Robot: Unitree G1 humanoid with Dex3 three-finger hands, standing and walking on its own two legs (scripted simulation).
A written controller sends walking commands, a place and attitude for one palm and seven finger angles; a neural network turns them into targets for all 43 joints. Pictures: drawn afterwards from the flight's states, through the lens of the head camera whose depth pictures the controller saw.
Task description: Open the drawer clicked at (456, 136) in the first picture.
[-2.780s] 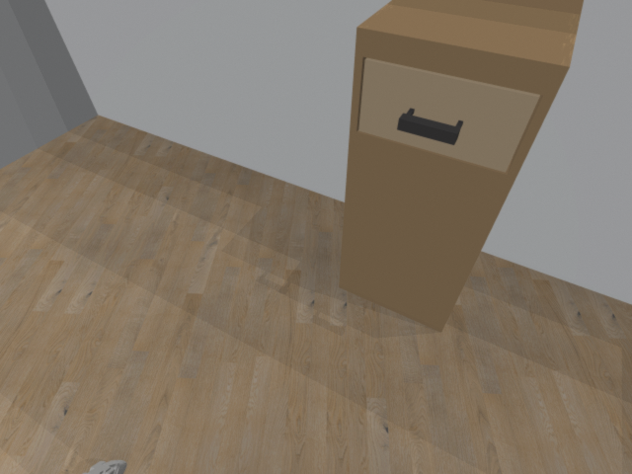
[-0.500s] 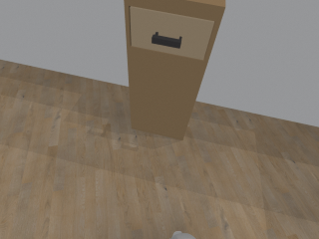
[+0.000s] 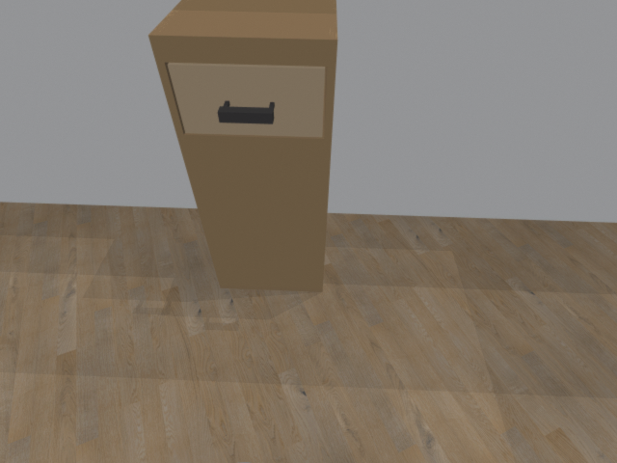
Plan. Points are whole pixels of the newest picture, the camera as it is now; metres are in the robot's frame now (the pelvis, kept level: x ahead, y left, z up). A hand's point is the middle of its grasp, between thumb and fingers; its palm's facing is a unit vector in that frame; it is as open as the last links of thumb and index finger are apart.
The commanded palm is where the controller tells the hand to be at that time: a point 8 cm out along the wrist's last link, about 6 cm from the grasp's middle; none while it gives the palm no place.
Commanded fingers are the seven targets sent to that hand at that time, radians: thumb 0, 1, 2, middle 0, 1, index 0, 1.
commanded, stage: take the last steps up to it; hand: left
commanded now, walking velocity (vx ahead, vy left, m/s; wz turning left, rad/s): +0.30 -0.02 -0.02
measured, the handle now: (247, 110) +0.86 +0.18 +0.03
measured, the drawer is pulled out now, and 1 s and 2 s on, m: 0.00 0.00 0.00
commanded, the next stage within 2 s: come to a stop and stand still in 0.72 s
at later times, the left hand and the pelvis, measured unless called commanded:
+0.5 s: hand (178, 444) +0.19 +0.21 -0.17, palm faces +0.00 -0.99 -0.16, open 7.4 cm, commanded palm none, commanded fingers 0.00 0.90 0.90 -0.20 -0.30 -0.20 -0.30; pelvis +0.15 +0.03 +0.01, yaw -2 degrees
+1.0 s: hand (237, 361) +0.34 +0.15 -0.19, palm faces +0.04 -0.99 -0.17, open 7.3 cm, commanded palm none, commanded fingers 0.00 0.90 0.90 -0.20 -0.30 -0.20 -0.30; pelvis +0.32 -0.02 -0.01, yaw -1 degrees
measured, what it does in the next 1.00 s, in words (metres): walks ahead: left foot, then right foot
